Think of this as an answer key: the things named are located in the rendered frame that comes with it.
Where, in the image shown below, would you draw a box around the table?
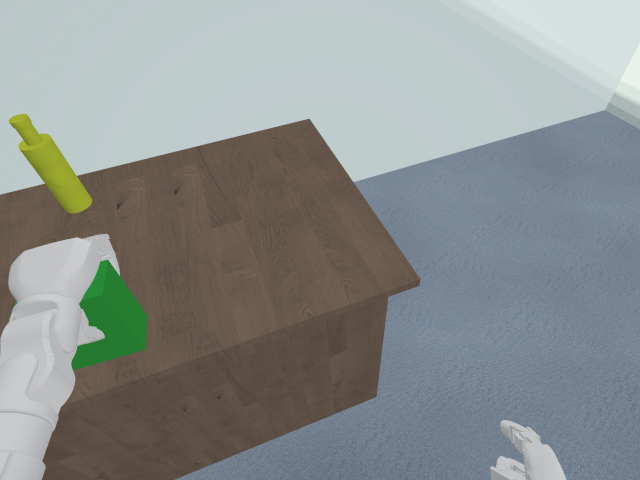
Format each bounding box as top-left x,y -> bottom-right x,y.
0,119 -> 421,480

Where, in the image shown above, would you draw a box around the robot left hand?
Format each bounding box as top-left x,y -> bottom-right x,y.
8,234 -> 120,346

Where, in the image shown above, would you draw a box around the robot left forearm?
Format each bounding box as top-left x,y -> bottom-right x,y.
0,294 -> 82,480

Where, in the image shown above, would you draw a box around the sponge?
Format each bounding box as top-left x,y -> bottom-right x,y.
9,260 -> 147,370

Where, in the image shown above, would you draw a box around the robot right hand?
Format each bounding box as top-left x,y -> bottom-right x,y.
490,420 -> 566,480

